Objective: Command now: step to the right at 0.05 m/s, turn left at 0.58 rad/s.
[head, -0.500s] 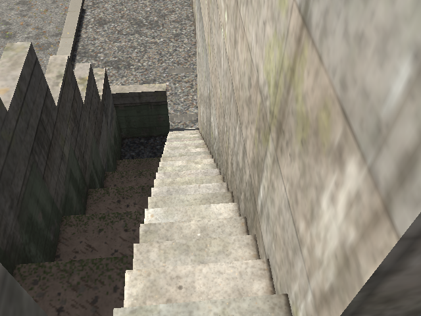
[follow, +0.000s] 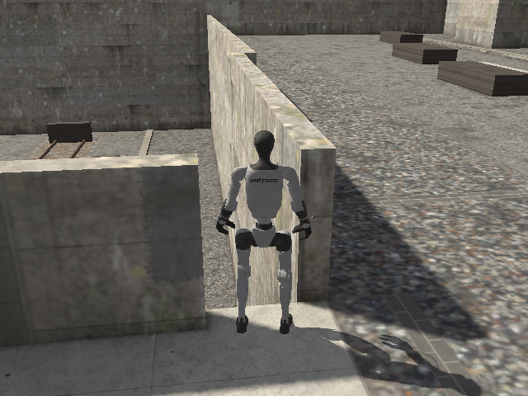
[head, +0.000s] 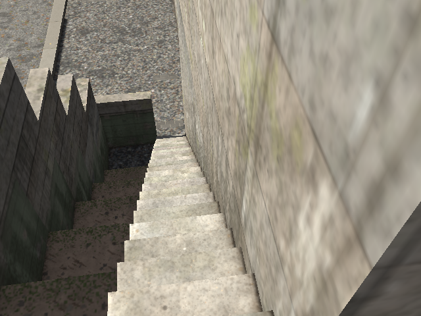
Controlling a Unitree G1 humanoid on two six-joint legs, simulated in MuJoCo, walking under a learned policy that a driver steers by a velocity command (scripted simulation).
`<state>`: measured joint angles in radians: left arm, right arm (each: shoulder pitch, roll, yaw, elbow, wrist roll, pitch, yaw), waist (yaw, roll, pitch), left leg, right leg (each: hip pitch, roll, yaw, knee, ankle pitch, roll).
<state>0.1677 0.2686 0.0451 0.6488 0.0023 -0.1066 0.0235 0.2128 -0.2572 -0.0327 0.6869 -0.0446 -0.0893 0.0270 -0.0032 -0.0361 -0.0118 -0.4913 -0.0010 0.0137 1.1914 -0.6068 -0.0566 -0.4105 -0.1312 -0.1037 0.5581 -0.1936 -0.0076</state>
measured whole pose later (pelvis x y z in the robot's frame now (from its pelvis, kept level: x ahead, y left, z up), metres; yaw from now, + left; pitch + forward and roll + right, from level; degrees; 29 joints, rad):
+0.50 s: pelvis -0.03 +0.07 +0.00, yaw +22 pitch +4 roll -4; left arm 0.17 0.23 -0.01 0.70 0.02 0.00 0.05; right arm 0.31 -0.25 -0.04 0.64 -0.02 -0.07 0.01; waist -0.06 -0.03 0.00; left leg -0.42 -0.11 -0.14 0.54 -0.18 0.09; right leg -0.73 0.05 0.09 1.40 -0.26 0.08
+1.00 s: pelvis -0.03 +0.02 -0.01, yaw +5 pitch +2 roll +0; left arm 0.35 0.21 0.04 0.72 0.05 -0.07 -0.05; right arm 0.17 -0.29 -0.07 0.64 -0.03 -0.04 -0.09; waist 0.00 0.03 0.01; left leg -0.66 -0.06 -0.11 1.28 -0.39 -0.03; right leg -0.33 0.10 0.04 0.61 -0.32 -0.09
